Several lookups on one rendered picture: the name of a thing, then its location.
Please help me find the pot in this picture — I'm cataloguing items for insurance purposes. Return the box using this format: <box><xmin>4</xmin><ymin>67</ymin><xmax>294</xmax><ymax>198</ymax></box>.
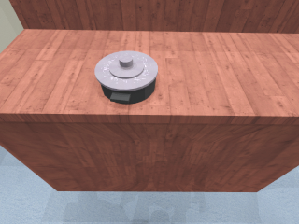
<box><xmin>101</xmin><ymin>78</ymin><xmax>156</xmax><ymax>105</ymax></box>

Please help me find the table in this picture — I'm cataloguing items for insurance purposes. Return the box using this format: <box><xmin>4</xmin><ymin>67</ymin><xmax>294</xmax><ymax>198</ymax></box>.
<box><xmin>0</xmin><ymin>0</ymin><xmax>299</xmax><ymax>192</ymax></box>

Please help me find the lid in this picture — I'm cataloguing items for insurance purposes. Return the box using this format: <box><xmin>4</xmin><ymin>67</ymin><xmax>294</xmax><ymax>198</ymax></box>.
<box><xmin>94</xmin><ymin>50</ymin><xmax>158</xmax><ymax>91</ymax></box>

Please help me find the knob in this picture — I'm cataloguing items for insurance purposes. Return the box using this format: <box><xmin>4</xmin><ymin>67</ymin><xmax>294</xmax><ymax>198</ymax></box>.
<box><xmin>119</xmin><ymin>54</ymin><xmax>134</xmax><ymax>68</ymax></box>

